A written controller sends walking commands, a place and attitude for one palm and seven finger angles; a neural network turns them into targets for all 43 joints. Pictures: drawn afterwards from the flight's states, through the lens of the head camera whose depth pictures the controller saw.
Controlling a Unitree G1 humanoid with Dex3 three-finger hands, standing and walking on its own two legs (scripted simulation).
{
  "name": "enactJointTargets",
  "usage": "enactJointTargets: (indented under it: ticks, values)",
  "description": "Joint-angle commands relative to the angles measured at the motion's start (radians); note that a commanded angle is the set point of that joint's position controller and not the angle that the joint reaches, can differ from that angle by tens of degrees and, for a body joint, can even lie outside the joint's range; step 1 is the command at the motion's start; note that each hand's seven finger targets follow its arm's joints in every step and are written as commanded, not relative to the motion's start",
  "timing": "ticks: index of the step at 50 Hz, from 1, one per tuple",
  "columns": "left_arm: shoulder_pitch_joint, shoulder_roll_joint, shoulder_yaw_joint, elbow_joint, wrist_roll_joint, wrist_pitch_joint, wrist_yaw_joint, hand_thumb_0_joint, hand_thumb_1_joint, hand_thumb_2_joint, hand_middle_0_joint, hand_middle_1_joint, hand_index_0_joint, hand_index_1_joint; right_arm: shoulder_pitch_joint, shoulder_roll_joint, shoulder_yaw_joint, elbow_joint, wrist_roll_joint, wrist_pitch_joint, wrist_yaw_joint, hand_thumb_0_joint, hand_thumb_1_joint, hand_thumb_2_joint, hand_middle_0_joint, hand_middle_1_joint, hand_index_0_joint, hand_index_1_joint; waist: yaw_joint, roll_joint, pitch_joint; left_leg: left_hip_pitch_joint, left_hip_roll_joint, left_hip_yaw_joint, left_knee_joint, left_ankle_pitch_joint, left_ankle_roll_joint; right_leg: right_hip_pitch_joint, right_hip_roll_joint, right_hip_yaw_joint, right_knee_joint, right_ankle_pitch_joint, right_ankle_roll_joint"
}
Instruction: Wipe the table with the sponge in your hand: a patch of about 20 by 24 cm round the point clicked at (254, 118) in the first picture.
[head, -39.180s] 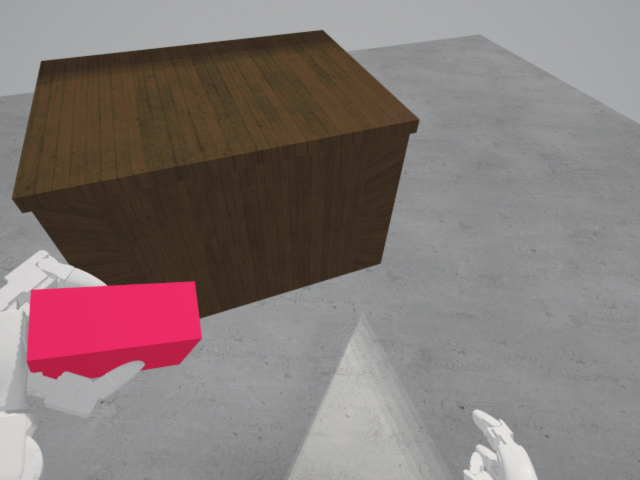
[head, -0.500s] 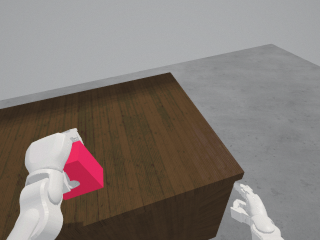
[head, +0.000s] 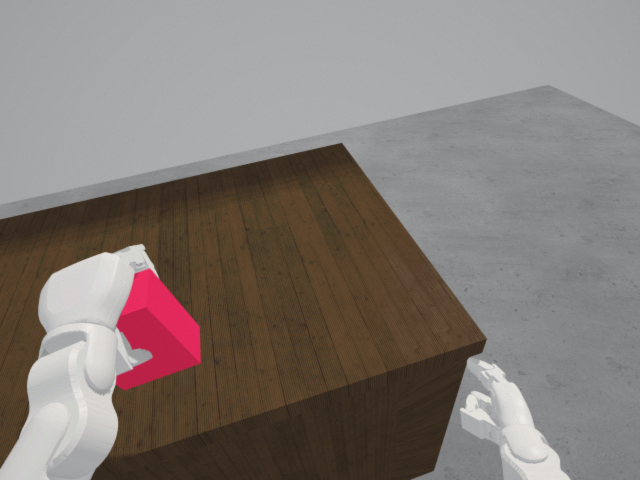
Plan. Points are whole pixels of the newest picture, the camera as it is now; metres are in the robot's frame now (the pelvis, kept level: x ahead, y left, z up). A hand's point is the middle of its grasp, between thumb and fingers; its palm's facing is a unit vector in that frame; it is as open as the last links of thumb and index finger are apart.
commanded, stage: bring the sponge back beside the body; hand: left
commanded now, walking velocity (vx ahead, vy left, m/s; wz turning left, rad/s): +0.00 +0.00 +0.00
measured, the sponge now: (146, 341) +0.23 +0.27 +0.08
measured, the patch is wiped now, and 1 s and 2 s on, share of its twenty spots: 1.00 1.00 1.00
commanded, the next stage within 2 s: step back with the hand held close in 1.54 s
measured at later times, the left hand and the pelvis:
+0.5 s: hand (122, 330) +0.22 +0.27 +0.13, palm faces +0.14 -0.15 -0.98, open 10.1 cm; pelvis +0.00 +0.00 +0.00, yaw +0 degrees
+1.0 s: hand (103, 347) +0.20 +0.29 +0.12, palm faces +0.11 -0.14 -0.98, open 10.1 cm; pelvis +0.00 +0.01 +0.00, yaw +0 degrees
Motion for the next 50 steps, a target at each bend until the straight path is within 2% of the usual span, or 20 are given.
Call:
enactJointTargets:
  ticks: [1, 4, 6, 10, 11, 16, 17, 21, 24, 26, 27, 29, 35, 36, 37, 40, 41, 42, 46, 50]
  values:
    - [-0.235, 0.25, 0.18, -0.239, 0.048, -0.039, 0.041, 0.0, 0.1, 1.3, -1.2, -1.6, -1.2, -1.6, -0.281, -0.083, -0.033, -0.205, -0.002, -0.067, -0.001, 0.0, -0.9, -0.9, 0.2, 0.3, 0.2, 0.3, 0.014, -0.048, -0.178, 0.029, -0.006, -0.087, -0.037, 0.148, 0.035, 0.045, -0.047, 0.151, -0.075, 0.072, -0.035]
    - [-0.176, 0.213, 0.158, -0.219, 0.042, -0.041, 0.038, 0.0, 0.1, 1.3, -1.2, -1.6, -1.2, -1.6, -0.272, -0.079, -0.032, -0.205, -0.005, -0.064, 0.004, 0.0, -0.9, -0.9, 0.2, 0.3, 0.2, 0.3, 0.016, -0.062, -0.159, 0.021, -0.004, -0.081, -0.031, 0.162, 0.034, 0.037, -0.051, 0.128, -0.072, 0.09, -0.029]
    - [-0.212, 0.241, 0.179, -0.245, 0.044, -0.047, 0.045, 0.0, 0.1, 1.3, -1.2, -1.6, -1.2, -1.6, -0.278, -0.083, -0.033, -0.204, -0.004, -0.066, 0.003, 0.0, -0.9, -0.9, 0.2, 0.3, 0.2, 0.3, 0.01, -0.046, -0.143, 0.023, -0.001, -0.09, -0.038, 0.137, 0.032, 0.016, -0.045, 0.149, -0.081, 0.052, -0.034]
    - [-0.204, 0.219, 0.16, -0.209, 0.048, -0.051, 0.049, 0.0, 0.1, 1.3, -1.2, -1.6, -1.2, -1.6, -0.267, -0.081, -0.033, -0.198, -0.004, -0.062, -0.001, 0.0, -0.9, -0.9, 0.2, 0.3, 0.2, 0.3, 0.008, -0.066, -0.142, 0.021, -0.004, -0.085, -0.034, 0.137, 0.032, 0.016, -0.053, 0.14, -0.083, 0.058, -0.028]
    - [-0.22, 0.248, 0.186, -0.233, 0.052, -0.054, 0.054, 0.0, 0.1, 1.3, -1.2, -1.6, -1.2, -1.6, -0.274, -0.085, -0.037, -0.199, -0.003, -0.066, -0.003, 0.0, -0.9, -0.9, 0.2, 0.3, 0.2, 0.3, 0.009, -0.057, -0.154, 0.029, -0.003, -0.087, -0.037, 0.128, 0.033, 0.02, -0.044, 0.156, -0.084, 0.041, -0.034]
    - [-0.187, 0.217, 0.163, -0.257, 0.051, -0.058, 0.055, 0.0, 0.1, 1.3, -1.2, -1.6, -1.2, -1.6, -0.277, -0.081, -0.036, -0.202, -0.003, -0.071, 0.002, 0.0, -0.9, -0.9, 0.2, 0.3, 0.2, 0.3, 0.007, -0.054, -0.151, 0.039, 0.0, -0.093, -0.039, 0.152, 0.032, 0.024, -0.041, 0.152, -0.081, 0.07, -0.036]
    - [-0.175, 0.192, 0.142, -0.25, 0.049, -0.058, 0.051, 0.0, 0.1, 1.3, -1.2, -1.6, -1.2, -1.6, -0.27, -0.077, -0.034, -0.211, -0.005, -0.074, 0.002, 0.0, -0.9, -0.9, 0.2, 0.3, 0.2, 0.3, 0.014, -0.055, -0.155, 0.034, -0.001, -0.089, -0.04, 0.149, 0.036, 0.033, -0.044, 0.124, -0.077, 0.064, -0.033]
    - [-0.16, 0.231, 0.183, -0.261, 0.054, -0.066, 0.063, 0.0, 0.1, 1.3, -1.2, -1.6, -1.2, -1.6, -0.273, -0.082, -0.038, -0.201, -0.007, -0.072, 0.001, 0.0, -0.9, -0.9, 0.2, 0.3, 0.2, 0.3, 0.013, -0.048, -0.146, 0.036, 0.002, -0.094, -0.044, 0.145, 0.033, 0.028, -0.039, 0.151, -0.082, 0.06, -0.037]
    - [-0.125, 0.225, 0.187, -0.202, 0.053, -0.057, 0.064, 0.0, 0.1, 1.3, -1.2, -1.6, -1.2, -1.6, -0.258, -0.086, -0.037, -0.192, -0.01, -0.063, 0.0, 0.0, -0.9, -0.9, 0.2, 0.3, 0.2, 0.3, 0.016, -0.085, -0.137, 0.018, -0.001, -0.086, -0.039, 0.151, 0.032, 0.034, -0.046, 0.133, -0.082, 0.074, -0.031]
    - [-0.136, 0.245, 0.203, -0.247, 0.049, -0.06, 0.069, 0.0, 0.1, 1.3, -1.2, -1.6, -1.2, -1.6, -0.275, -0.086, -0.037, -0.199, -0.007, -0.066, 0.002, 0.0, -0.9, -0.9, 0.2, 0.3, 0.2, 0.3, 0.015, -0.043, -0.137, 0.023, 0.001, -0.093, -0.044, 0.145, 0.031, 0.031, -0.042, 0.151, -0.082, 0.063, -0.036]
    - [-0.122, 0.211, 0.175, -0.231, 0.047, -0.057, 0.064, 0.0, 0.1, 1.3, -1.2, -1.6, -1.2, -1.6, -0.265, -0.08, -0.033, -0.205, -0.008, -0.068, 0.004, 0.0, -0.9, -0.9, 0.2, 0.3, 0.2, 0.3, 0.019, -0.041, -0.141, 0.018, -0.001, -0.088, -0.039, 0.152, 0.034, 0.038, -0.046, 0.127, -0.076, 0.074, -0.036]
    - [-0.098, 0.212, 0.175, -0.204, 0.044, -0.054, 0.06, 0.0, 0.1, 1.3, -1.2, -1.6, -1.2, -1.6, -0.259, -0.087, -0.037, -0.194, -0.009, -0.065, 0.002, 0.0, -0.9, -0.9, 0.2, 0.3, 0.2, 0.3, 0.013, -0.07, -0.132, 0.025, -0.002, -0.086, -0.031, 0.159, 0.033, 0.027, -0.048, 0.131, -0.083, 0.09, -0.03]
    - [-0.113, 0.214, 0.166, -0.243, 0.054, -0.077, 0.053, 0.0, 0.1, 1.3, -1.2, -1.6, -1.2, -1.6, -0.255, -0.084, -0.038, -0.196, -0.01, -0.07, -0.002, 0.0, -0.9, -0.9, 0.2, 0.3, 0.2, 0.3, 0.005, -0.055, -0.141, 0.032, 0.001, -0.092, -0.035, 0.146, 0.033, 0.022, -0.052, 0.131, -0.084, 0.067, -0.027]
    - [-0.124, 0.239, 0.188, -0.275, 0.058, -0.083, 0.058, 0.0, 0.1, 1.3, -1.2, -1.6, -1.2, -1.6, -0.27, -0.086, -0.039, -0.202, -0.009, -0.078, -0.003, 0.0, -0.9, -0.9, 0.2, 0.3, 0.2, 0.3, 0.007, -0.039, -0.143, 0.038, 0.002, -0.099, -0.04, 0.139, 0.036, 0.028, -0.041, 0.148, -0.082, 0.056, -0.036]
    - [-0.109, 0.216, 0.17, -0.27, 0.066, -0.085, 0.056, 0.0, 0.1, 1.3, -1.2, -1.6, -1.2, -1.6, -0.258, -0.081, -0.037, -0.209, -0.013, -0.082, -0.003, 0.0, -0.9, -0.9, 0.2, 0.3, 0.2, 0.3, 0.018, -0.015, -0.162, 0.037, -0.001, -0.093, -0.035, 0.156, 0.039, 0.044, -0.045, 0.123, -0.071, 0.074, -0.037]
    - [-0.065, 0.224, 0.186, -0.264, 0.066, -0.097, 0.064, 0.0, 0.1, 1.3, -1.2, -1.6, -1.2, -1.6, -0.249, -0.081, -0.041, -0.196, -0.016, -0.074, 0.001, 0.0, -0.9, -0.9, 0.2, 0.3, 0.2, 0.3, 0.014, -0.059, -0.147, 0.035, 0.003, -0.097, -0.041, 0.169, 0.032, 0.041, -0.05, 0.125, -0.077, 0.09, -0.029]
    - [-0.072, 0.239, 0.202, -0.269, 0.066, -0.096, 0.068, 0.0, 0.1, 1.3, -1.2, -1.6, -1.2, -1.6, -0.265, -0.083, -0.039, -0.197, -0.013, -0.079, 0.0, 0.0, -0.9, -0.9, 0.2, 0.3, 0.2, 0.3, 0.015, -0.041, -0.126, 0.036, 0.004, -0.104, -0.044, 0.156, 0.034, 0.03, -0.039, 0.15, -0.083, 0.072, -0.039]
    - [-0.065, 0.215, 0.185, -0.252, 0.067, -0.094, 0.066, 0.0, 0.1, 1.3, -1.2, -1.6, -1.2, -1.6, -0.25, -0.08, -0.038, -0.202, -0.015, -0.078, 0.0, 0.0, -0.9, -0.9, 0.2, 0.3, 0.2, 0.3, 0.019, -0.055, -0.129, 0.029, 0.003, -0.098, -0.045, 0.149, 0.036, 0.036, -0.042, 0.12, -0.081, 0.062, -0.035]
    - [-0.063, 0.236, 0.207, -0.257, 0.064, -0.094, 0.077, 0.0, 0.1, 1.3, -1.2, -1.6, -1.2, -1.6, -0.263, -0.085, -0.043, -0.194, -0.013, -0.076, 0.002, 0.0, -0.9, -0.9, 0.2, 0.3, 0.2, 0.3, 0.017, -0.03, -0.118, 0.031, 0.006, -0.103, -0.051, 0.145, 0.031, 0.03, -0.038, 0.149, -0.086, 0.061, -0.039]
    - [-0.045, 0.206, 0.176, -0.257, 0.061, -0.096, 0.072, 0.0, 0.1, 1.3, -1.2, -1.6, -1.2, -1.6, -0.251, -0.083, -0.043, -0.193, -0.013, -0.071, 0.004, 0.0, -0.9, -0.9, 0.2, 0.3, 0.2, 0.3, 0.015, -0.033, -0.13, 0.034, 0.008, -0.104, -0.057, 0.153, 0.03, 0.035, -0.044, 0.117, -0.081, 0.068, -0.03]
